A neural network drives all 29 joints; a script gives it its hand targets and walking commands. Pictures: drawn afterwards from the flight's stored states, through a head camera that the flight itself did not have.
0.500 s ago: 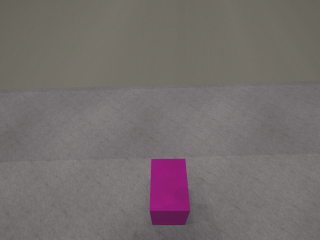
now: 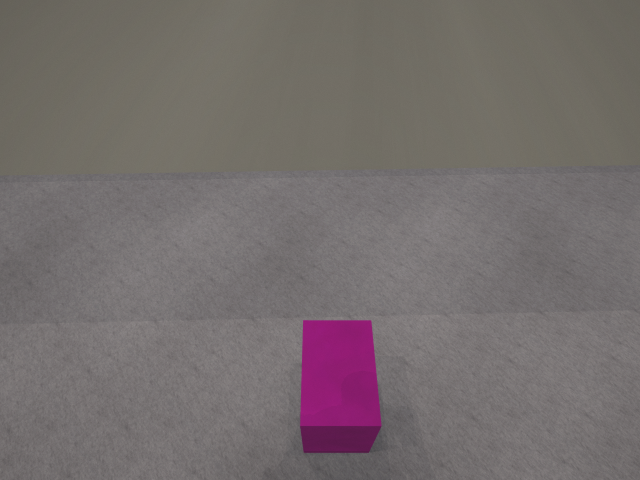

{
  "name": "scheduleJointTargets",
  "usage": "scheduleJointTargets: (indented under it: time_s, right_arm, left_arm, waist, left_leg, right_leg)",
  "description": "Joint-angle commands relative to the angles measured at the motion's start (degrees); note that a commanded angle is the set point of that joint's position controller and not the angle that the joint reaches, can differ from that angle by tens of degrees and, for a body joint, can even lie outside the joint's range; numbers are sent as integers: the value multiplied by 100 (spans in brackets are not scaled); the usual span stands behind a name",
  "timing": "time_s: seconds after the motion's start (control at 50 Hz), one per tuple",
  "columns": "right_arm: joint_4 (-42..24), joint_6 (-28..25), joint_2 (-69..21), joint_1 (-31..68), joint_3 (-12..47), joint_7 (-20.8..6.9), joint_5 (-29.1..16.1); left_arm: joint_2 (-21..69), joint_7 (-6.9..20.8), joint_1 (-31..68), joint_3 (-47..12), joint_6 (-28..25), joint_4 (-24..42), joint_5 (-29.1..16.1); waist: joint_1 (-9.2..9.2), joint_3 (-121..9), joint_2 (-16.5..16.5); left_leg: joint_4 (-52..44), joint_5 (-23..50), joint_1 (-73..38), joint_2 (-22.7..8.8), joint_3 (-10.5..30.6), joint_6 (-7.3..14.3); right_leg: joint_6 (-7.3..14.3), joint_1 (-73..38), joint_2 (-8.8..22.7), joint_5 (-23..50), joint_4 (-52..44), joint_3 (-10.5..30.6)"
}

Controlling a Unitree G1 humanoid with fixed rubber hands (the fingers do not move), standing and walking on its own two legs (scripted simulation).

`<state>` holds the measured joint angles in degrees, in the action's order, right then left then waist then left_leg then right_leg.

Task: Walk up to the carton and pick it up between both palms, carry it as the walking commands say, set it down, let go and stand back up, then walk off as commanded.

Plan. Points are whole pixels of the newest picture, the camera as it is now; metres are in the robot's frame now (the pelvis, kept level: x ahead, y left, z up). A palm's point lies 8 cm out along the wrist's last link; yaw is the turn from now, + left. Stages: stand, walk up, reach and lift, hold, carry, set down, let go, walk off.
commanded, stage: stand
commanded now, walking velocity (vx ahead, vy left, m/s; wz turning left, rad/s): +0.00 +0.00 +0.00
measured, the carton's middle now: (336, 388) +0.43 -0.03 -0.64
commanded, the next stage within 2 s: reach and lift in 0.16 s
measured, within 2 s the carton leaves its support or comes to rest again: neither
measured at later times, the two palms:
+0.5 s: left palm (181, 477) +0.14 +0.21 -0.14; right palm (497, 465) +0.15 -0.23 -0.13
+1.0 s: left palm (203, 440) +0.20 +0.20 -0.18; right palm (474, 435) +0.20 -0.22 -0.18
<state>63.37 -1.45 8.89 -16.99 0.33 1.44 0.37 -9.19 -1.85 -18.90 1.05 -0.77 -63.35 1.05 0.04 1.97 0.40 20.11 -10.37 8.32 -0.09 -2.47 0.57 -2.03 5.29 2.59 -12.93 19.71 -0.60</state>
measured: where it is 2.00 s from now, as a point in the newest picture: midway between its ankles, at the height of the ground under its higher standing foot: outside the picture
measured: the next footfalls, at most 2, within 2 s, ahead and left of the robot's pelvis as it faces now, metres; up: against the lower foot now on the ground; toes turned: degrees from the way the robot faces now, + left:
none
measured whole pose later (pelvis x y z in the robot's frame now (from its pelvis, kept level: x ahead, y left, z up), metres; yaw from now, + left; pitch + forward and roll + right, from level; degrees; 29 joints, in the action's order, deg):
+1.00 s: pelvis -0.09 -0.02 -0.09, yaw +2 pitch +13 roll -1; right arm 33.7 26.6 8.4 19.8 -6.4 1.2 -0.2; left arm -11.2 0.6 19.8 6.0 27.2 -33.1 -0.1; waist -0.8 6.2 0.1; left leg 58.5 -18.6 52.9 -1.3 2.3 -1.6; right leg -0.3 49.6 -0.7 -23.2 59.8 -0.1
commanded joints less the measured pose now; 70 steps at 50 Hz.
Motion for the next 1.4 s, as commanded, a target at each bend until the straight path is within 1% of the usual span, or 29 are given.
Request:
scheduleJointTargets:
  time_s: [0.0, 0.14, 0.16, 0.18, 0.2, 0.22, 0.24, 0.26, 0.28, 0.3, 0.32, 0.34, 0.36, 0.38, 0.4, 0.44, 0.48, 0.54, 0.58, 0.64, 0.74, 0.78, 0.84, 0.88, 0.96, 1.04, 1.12, 1.28, 1.38]
  right_arm:
    - [-62, -28, 493, -387, -77, 18, -3]
    - [-49, -31, 481, -422, -73, 29, -6]
    - [-2060, 111, 783, 1589, 156, -68, -106]
    - [-3341, 490, 831, 3454, -41, -42, -259]
    - [-2952, 978, 948, 2892, -71, 4, -173]
    - [-3064, 1519, 1230, 2549, -111, -26, -118]
    - [-2912, 2081, 1249, 2055, -201, -71, -105]
    - [-2754, 2702, 1168, 1719, -171, -102, -132]
    - [-2546, 3251, 1056, 1394, -49, -136, -176]
    - [-2391, 3640, 954, 1070, 63, -192, -219]
    - [-2445, 3843, 861, 880, 95, -219, -193]
    - [-2559, 3930, 815, 823, 60, -249, -153]
    - [-2708, 3861, 729, 786, -48, -301, -30]
    - [-2863, 3749, 673, 852, -171, -344, 93]
    - [-2999, 3612, 624, 972, -263, -372, 200]
    - [-3292, 3283, 570, 1321, -420, -419, 410]
    - [-3606, 2932, 529, 1529, -525, -444, 514]
    - [-3856, 2494, 355, 1591, -592, -388, 440]
    - [-3885, 2358, 307, 1612, -621, -320, 374]
    - [-3904, 2357, 300, 1822, -650, -219, 277]
    - [-3942, 2527, 224, 2269, -593, -130, 155]
    - [-3974, 2572, 220, 2610, -566, -107, 117]
    - [-3948, 2656, 256, 3462, -586, -78, 27]
    - [-3848, 2715, 302, 3968, -641, -49, -33]
    - [-3431, 2753, 390, 4790, -814, 5, -73]
    - [-2963, 2625, 453, 5589, -1038, 28, -73]
    - [-2509, 2339, 559, 6254, -1261, 49, -2]
    - [-1907, 1521, 947, 7130, -1639, 4, 81]
    - [-1835, 1091, 1068, 7538, -1644, -54, -110]
  left_arm:
    - [-437, -19, -478, 65, -20, 58, -1]
    - [-436, -32, -550, 64, -14, 61, 0]
    - [-461, -73, 1461, -552, 91, 2071, -717]
    - [-841, -156, 3471, -317, 557, 4082, -627]
    - [-858, -178, 3388, -299, 1058, 3781, -463]
    - [-959, -134, 2683, -271, 1579, 3335, -472]
    - [-822, -87, 2219, -343, 2172, 3168, -559]
    - [-666, -13, 1766, -373, 2739, 2980, -634]
    - [-567, -15, 1378, -355, 3282, 2750, -612]
    - [-474, -28, 1027, -291, 3669, 2559, -554]
    - [-326, -20, 779, -303, 3879, 2585, -489]
    - [-243, -28, 712, -284, 3989, 2808, -421]
    - [-189, 10, 649, -207, 3927, 2975, -303]
    - [-194, 43, 713, -114, 3820, 3162, -181]
    - [-222, 67, 859, -35, 3680, 3354, -67]
    - [-341, 127, 1314, 120, 3331, 3750, 112]
    - [-389, 175, 1620, 199, 2976, 4067, 188]
    - [-308, 234, 1760, 217, 2529, 4211, 262]
    - [-250, 262, 1764, 192, 2388, 4184, 223]
    - [-249, 266, 1889, 269, 2372, 4162, 152]
    - [-380, 262, 2263, 497, 2528, 4183, 123]
    - [-490, 265, 2677, 561, 2574, 4169, 104]
    - [-618, 274, 3617, 587, 2653, 4054, 41]
    - [-636, 277, 4163, 566, 2703, 3926, -40]
    - [-620, 222, 4992, 576, 2737, 3490, -150]
    - [-550, 100, 5795, 657, 2638, 3027, -119]
    - [-485, -85, 6528, 766, 2414, 2645, -50]
    - [-416, -454, 7362, 971, 1685, 2300, 3]
    - [-503, -509, 7780, 1086, 1251, 2316, -51]
  waist:
    - [0, 265, -22]
    - [3, 274, -35]
    - [95, -790, -785]
    - [58, -919, -456]
    - [-13, -509, 31]
    - [-58, -319, 430]
    - [6, -222, 257]
    - [63, -171, 223]
    - [225, -70, 139]
    - [299, -138, 47]
    - [283, -436, -9]
    - [246, -814, -100]
    - [235, -1059, -139]
    - [185, -1176, -140]
    - [126, -1213, -151]
    - [52, -1419, -160]
    - [16, -1883, -174]
    - [-53, -2357, -175]
    - [-93, -2537, -156]
    - [-112, -2561, -96]
    - [-57, -2177, -22]
    - [-48, -1936, -44]
    - [-65, -1658, -60]
    - [-91, -1722, -44]
    - [-102, -1890, -16]
    - [-70, -2135, -51]
    - [-81, -2638, -114]
    - [-195, -4062, -250]
    - [-206, -4875, -222]
  left_leg:
    - [-362, 521, -83, -540, 515, 69]
    - [-321, 634, -96, -543, 506, 74]
    - [537, -1640, 1799, -75, -78, 39]
    - [748, -1611, 1551, -246, 128, 60]
    - [985, -1770, 1830, -234, 134, 81]
    - [998, -1850, 1491, -167, -14, 66]
    - [986, -1812, 1212, -151, -33, 17]
    - [1014, -1562, 1198, -101, -54, 63]
    - [1028, -1081, 1333, -142, 73, 111]
    - [1098, -374, 1386, -133, 213, 150]
    - [1149, 532, 1122, -65, 290, 151]
    - [1211, 1358, 777, 0, 376, 136]
    - [1241, 1952, 522, 25, 433, 121]
    - [1279, 2342, 401, 30, 455, 107]
    - [1361, 2546, 461, 26, 471, 98]
    - [1658, 2604, 796, 21, 489, 47]
    - [2013, 2587, 1051, 47, 495, -6]
    - [2480, 2447, 1432, 127, 463, -112]
    - [2666, 2249, 1620, 156, 413, -163]
    - [2812, 1578, 1924, 171, 288, -191]
    - [2846, 209, 2437, 135, 166, -122]
    - [2856, -405, 2626, 110, 167, -98]
    - [2929, -1308, 2880, 75, 140, -71]
    - [3027, -1544, 2936, 74, 94, -73]
    - [3141, -1679, 3038, 102, 62, -107]
    - [3178, -1656, 3149, 115, 76, -153]
    - [3289, -1385, 3193, 136, 93, -227]
    - [3641, -313, 3122, 228, 163, -389]
    - [3802, 596, 3041, 277, 235, -349]
  right_leg:
    - [215, 404, 366, 735, -327, 232]
    - [197, 385, 376, 769, -312, 207]
    - [631, 1779, -223, -1651, 873, 189]
    - [658, 1759, -127, -1699, 1043, 244]
    - [643, 1827, -155, -1801, 1001, 84]
    - [587, 2361, -120, -1971, 918, -180]
    - [627, 2351, -98, -1901, 866, -151]
    - [638, 2209, -146, -1549, 963, -70]
    - [631, 2165, -208, -1063, 1047, -26]
    - [609, 2039, -301, -338, 1199, -11]
    - [605, 1911, -407, 386, 1284, -32]
    - [590, 1836, -508, 945, 1322, -44]
    - [566, 1763, -560, 1382, 1298, -23]
    - [530, 1730, -571, 1708, 1278, 24]
    - [491, 1749, -567, 1912, 1299, 59]
    - [424, 1935, -505, 2103, 1524, 107]
    - [396, 2205, -438, 2169, 1851, 128]
    - [333, 2644, -426, 2153, 2288, 76]
    - [308, 2897, -452, 2010, 2468, 6]
    - [255, 3175, -486, 1443, 2584, -90]
    - [153, 3422, -423, 115, 2586, -57]
    - [135, 3601, -367, -527, 2577, -2]
    - [155, 3849, -307, -1463, 2575, 40]
    - [170, 3852, -310, -1724, 2595, 29]
    - [145, 3963, -353, -1886, 2715, -37]
    - [113, 4202, -402, -1834, 2898, -119]
    - [92, 4552, -456, -1565, 3092, -203]
    - [36, 5525, -596, -579, 3471, -270]
    - [-40, 5763, -646, 187, 3592, -254]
